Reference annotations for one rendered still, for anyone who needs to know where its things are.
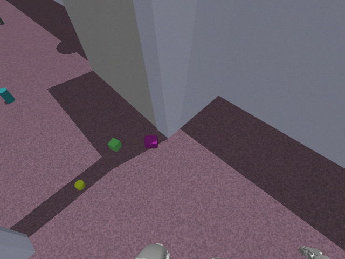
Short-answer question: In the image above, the right robot hand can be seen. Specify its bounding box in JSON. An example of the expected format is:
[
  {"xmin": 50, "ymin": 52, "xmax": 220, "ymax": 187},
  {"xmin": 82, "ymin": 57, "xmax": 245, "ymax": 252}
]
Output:
[{"xmin": 299, "ymin": 246, "xmax": 330, "ymax": 259}]

